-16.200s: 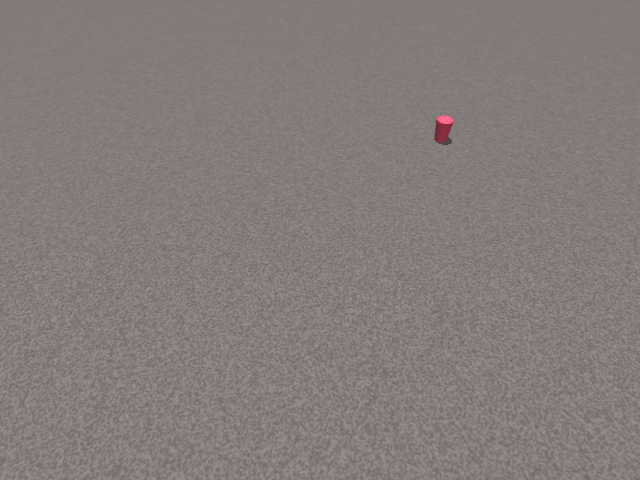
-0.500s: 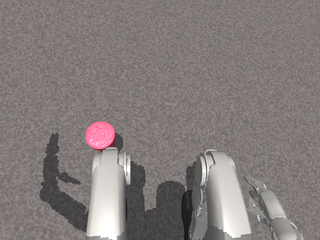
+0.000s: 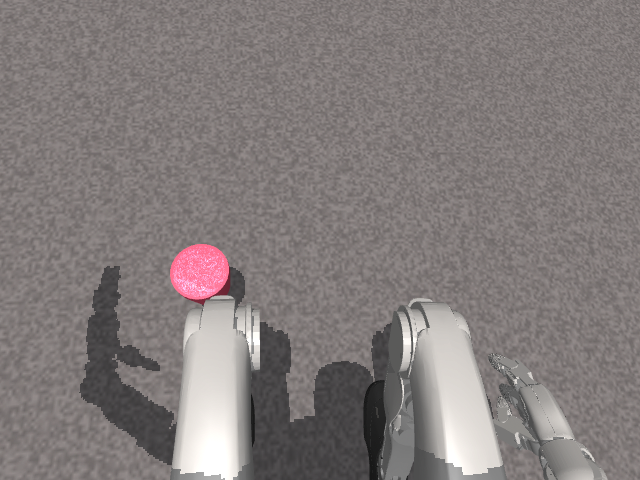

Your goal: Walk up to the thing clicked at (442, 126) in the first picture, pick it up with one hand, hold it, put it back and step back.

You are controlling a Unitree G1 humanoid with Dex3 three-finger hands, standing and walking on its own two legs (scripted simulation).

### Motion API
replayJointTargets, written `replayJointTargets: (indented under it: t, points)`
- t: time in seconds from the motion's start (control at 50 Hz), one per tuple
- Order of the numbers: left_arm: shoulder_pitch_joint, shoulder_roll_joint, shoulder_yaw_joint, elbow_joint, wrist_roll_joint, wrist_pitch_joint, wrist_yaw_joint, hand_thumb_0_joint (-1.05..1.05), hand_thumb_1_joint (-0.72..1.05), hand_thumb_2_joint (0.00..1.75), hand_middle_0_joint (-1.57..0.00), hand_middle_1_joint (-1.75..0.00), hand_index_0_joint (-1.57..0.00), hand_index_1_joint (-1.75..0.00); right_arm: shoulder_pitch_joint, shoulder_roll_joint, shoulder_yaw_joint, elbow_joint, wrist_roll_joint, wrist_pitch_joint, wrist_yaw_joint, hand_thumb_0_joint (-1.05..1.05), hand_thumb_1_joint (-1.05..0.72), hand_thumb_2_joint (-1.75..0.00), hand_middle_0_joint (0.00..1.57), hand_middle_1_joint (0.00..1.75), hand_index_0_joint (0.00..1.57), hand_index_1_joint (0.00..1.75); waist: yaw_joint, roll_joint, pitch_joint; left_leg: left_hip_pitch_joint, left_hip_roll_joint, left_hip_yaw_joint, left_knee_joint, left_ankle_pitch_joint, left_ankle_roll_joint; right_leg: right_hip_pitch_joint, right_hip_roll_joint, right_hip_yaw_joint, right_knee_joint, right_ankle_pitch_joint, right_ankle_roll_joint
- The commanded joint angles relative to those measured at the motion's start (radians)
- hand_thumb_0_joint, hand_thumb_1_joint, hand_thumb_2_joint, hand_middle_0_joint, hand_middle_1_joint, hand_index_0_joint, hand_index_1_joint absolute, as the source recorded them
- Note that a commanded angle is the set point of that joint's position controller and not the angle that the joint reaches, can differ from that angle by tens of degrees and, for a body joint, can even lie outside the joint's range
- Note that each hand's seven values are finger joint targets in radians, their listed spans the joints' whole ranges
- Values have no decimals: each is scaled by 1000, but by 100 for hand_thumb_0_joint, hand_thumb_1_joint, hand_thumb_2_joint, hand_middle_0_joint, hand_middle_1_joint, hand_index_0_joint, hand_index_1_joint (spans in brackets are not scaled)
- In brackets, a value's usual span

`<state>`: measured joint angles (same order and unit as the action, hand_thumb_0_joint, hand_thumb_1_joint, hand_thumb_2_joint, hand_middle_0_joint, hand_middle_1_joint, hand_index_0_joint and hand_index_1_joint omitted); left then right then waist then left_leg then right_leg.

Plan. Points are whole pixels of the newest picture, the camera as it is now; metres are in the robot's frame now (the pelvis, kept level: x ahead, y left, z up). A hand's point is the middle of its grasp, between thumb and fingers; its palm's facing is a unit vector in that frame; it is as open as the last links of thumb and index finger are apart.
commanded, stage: go down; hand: left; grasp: from the side
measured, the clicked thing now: (206, 280) +0.40 +0.21 -0.29
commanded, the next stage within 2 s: approach in 2.00 s
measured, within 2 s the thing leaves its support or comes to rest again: neither
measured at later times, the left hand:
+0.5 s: hand out of the picture +0.32 +0.39 +0.02, palm faces +0.14 -0.98 -0.12, open 17.2 cm
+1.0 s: hand out of the picture +0.32 +0.39 +0.02, palm faces +0.13 -0.98 -0.15, open 17.2 cm
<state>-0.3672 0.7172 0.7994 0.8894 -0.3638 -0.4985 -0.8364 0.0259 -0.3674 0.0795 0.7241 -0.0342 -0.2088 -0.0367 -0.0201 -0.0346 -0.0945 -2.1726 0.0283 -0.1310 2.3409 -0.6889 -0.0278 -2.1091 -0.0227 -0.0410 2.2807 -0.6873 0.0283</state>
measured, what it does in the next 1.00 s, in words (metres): stands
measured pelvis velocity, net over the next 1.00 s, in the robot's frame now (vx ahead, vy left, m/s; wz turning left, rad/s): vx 0.00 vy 0.00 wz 0.00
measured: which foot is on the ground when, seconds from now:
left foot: down 0.00-1.00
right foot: down 0.00-1.00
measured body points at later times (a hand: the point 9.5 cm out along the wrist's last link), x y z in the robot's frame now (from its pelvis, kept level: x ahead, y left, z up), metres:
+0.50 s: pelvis +0.00 +0.00 +0.00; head +0.19 +0.06 +0.41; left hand +0.30 +0.45 +0.03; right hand +0.21 -0.27 -0.10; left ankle +0.09 +0.13 -0.32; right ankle +0.10 -0.13 -0.32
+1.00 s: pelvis +0.00 +0.00 +0.00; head +0.19 +0.06 +0.41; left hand +0.31 +0.45 +0.03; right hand +0.20 -0.27 -0.10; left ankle +0.09 +0.13 -0.32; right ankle +0.10 -0.13 -0.32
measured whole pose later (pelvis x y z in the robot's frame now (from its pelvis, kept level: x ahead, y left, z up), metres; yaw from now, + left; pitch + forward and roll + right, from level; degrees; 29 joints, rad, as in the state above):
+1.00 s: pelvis +0.00 +0.00 +0.00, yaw +0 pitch +29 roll -6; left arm -0.36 0.72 0.78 0.88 -0.32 -0.51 -0.81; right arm 0.03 -0.37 0.08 0.72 -0.03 -0.20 -0.03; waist -0.02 -0.03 -0.10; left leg -2.17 0.03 -0.13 2.33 -0.68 -0.03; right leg -2.10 -0.02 -0.04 2.27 -0.68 0.03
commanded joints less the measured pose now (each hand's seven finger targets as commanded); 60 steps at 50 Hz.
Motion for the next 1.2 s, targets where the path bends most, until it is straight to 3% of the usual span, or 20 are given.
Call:
replayJointTargets:
  t: [0.0, 0.16, 0.22, 0.26, 0.3, 0.38, 0.42, 0.48, 0.52, 0.58, 0.68, 0.72, 0.8, 0.84, 0.88, 0.92, 1.06, 1.12, 1.14, 1.18]
  points:
    - [-125, 359, 80, -184, -54, -57, -2, 0, -54, 8, -6, -12, -7, -11, 56, -229, -90, -78, 10, -29, -20, 0, -91, -90, 20, 30, 20, 30, 39, 177, -558, 418, -16, 78, -317, 77, 53, 249, 42, -57, -242, 76, -65]
    - [-126, 356, 70, -191, -39, -58, 12, 0, -54, 9, -6, -14, -7, -12, 66, -221, -91, -63, 7, -28, -20, 0, -91, -90, 20, 30, 20, 30, 43, 174, -565, 418, -16, 82, -321, 70, 52, 265, 42, -51, -246, 67, -64]
    - [-138, 390, 80, -222, -28, -57, 21, 0, -54, 9, -7, -15, -8, -13, 61, -224, -92, -73, 6, -27, -24, 0, -91, -90, 20, 30, 20, 30, 50, 197, -594, 439, -15, 83, -326, 89, 51, 271, 40, -52, -239, 86, -67]
    - [-128, 337, 56, -185, -26, -53, 22, 0, -54, 10, -6, -15, -7, -14, 69, -226, -95, -65, 7, -25, -21, 0, -91, -90, 20, 30, 20, 30, 33, 193, -557, 447, -15, 71, -331, 89, 48, 228, 40, -59, -230, 88, -70]
    - [-124, 380, 85, -204, -26, -56, 27, 0, -55, 10, -6, -15, -7, -14, 64, -227, -93, -73, 6, -22, -21, 0, -91, -90, 20, 30, 20, 30, 48, 204, -589, 456, -15, 73, -327, 113, 48, 257, 39, -59, -227, 103, -69]
    - [-96, 326, 55, -181, -25, -56, 21, 0, -54, 10, -6, -16, -8, -14, 64, -223, -95, -74, 3, -19, -19, 0, -91, -90, 20, 30, 20, 30, 40, 188, -573, 446, -17, 81, -320, 110, 50, 262, 39, -55, -242, 103, -66]
    - [-118, 382, 82, -216, -20, -58, 29, 0, -53, 10, -6, -16, -8, -14, 65, -223, -94, -78, 4, -22, -18, 0, -90, -90, 20, 30, 20, 30, 50, 176, -597, 430, -18, 87, -315, 107, 52, 290, 39, -49, -248, 99, -64]
    - [-104, 345, 58, -205, -19, -54, 29, 0, -55, 10, -6, -18, -8, -15, 67, -223, -97, -68, 6, -22, -17, 0, -90, -90, 20, 30, 20, 30, 44, 195, -562, 443, -16, 78, -335, 77, 50, 248, 42, -58, -243, 75, -67]
    - [-126, 406, 86, -222, -12, -61, 38, 0, -56, 11, -6, -18, -8, -16, 58, -219, -93, -73, 6, -20, -19, 0, -90, -90, 20, 30, 20, 30, 57, 189, -568, 425, -16, 84, -332, 61, 53, 264, 43, -53, -252, 59, -66]
    - [-123, 350, 52, -201, -13, -61, 33, 0, -56, 11, -6, -19, -8, -16, 61, -218, -94, -72, 7, -22, -16, 0, -91, -90, 20, 30, 20, 30, 34, 179, -548, 422, -16, 78, -338, 39, 54, 246, 44, -56, -251, 49, -67]
    - [-132, 392, 70, -189, -4, -72, 28, 0, -57, 10, -6, -18, -8, -16, 68, -222, -89, -70, 2, -21, -18, 0, -90, -90, 20, 30, 20, 30, 43, 190, -567, 433, -14, 77, -323, 95, 50, 265, 42, -56, -237, 90, -68]
    - [-114, 355, 53, -185, -10, -69, 22, 0, -59, 10, -7, -18, -9, -16, 65, -226, -92, -73, 3, -21, -15, 0, -90, -90, 20, 30, 20, 30, 41, 206, -565, 463, -14, 74, -331, 92, 47, 237, 42, -61, -237, 87, -70]
    - [-129, 396, 79, -196, -15, -65, 27, 0, -56, 10, -6, -19, -8, -16, 67, -227, -91, -76, 9, -23, -15, 0, -90, -89, 20, 30, 20, 30, 47, 193, -574, 442, -16, 73, -338, 55, 50, 254, 42, -60, -244, 60, -68]
    - [-129, 361, 52, -174, -15, -64, 23, 0, -56, 12, -6, -20, -8, -17, 71, -221, -90, -68, 8, -21, -15, 0, -90, -89, 20, 30, 20, 30, 33, 181, -556, 427, -17, 78, -329, 62, 52, 256, 43, -56, -250, 66, -66]
    - [-103, 366, 61, -156, -9, -63, 27, 0, -53, 13, -6, -20, -8, -18, 70, -227, -89, -63, 6, -20, -16, 0, -90, -89, 20, 30, 20, 30, 40, 188, -545, 440, -17, 76, -327, 76, 50, 237, 42, -58, -240, 76, -68]
    - [-131, 431, 90, -207, 2, -69, 36, 0, -54, 13, -6, -20, -8, -18, 66, -228, -88, -74, 4, -17, -17, 0, -90, -90, 20, 30, 20, 30, 56, 216, -570, 444, -17, 81, -333, 70, 50, 258, 42, -56, -241, 71, -68]
    - [-115, 365, 66, -168, -15, -67, 29, 0, -55, 12, -6, -20, -9, -18, 65, -228, -86, -74, 5, -17, -16, 0, -90, -89, 20, 30, 20, 30, 28, 183, -549, 430, -17, 76, -315, 99, 52, 246, 42, -59, -236, 96, -67]
    - [-120, 397, 73, -200, -4, -71, 27, 0, -58, 12, -6, -22, -9, -19, 55, -228, -91, -88, 3, -16, -17, 0, -90, -89, 20, 30, 20, 30, 42, 189, -576, 427, -17, 84, -318, 89, 54, 277, 41, -52, -248, 92, -65]
    - [-121, 363, 52, -184, -3, -68, 25, 0, -54, 13, -5, -22, -8, -19, 64, -226, -90, -79, 2, -17, -16, 0, -90, -89, 20, 30, 20, 30, 27, 189, -571, 434, -16, 79, -320, 92, 51, 272, 41, -57, -241, 93, -66]
    - [-105, 372, 66, -200, -5, -66, 30, 0, -53, 12, -6, -22, -9, -19, 56, -230, -94, -89, 4, -17, -17, 0, -89, -89, 20, 30, 20, 30, 38, 193, -587, 446, -18, 79, -323, 94, 52, 262, 41, -56, -242, 97, -66]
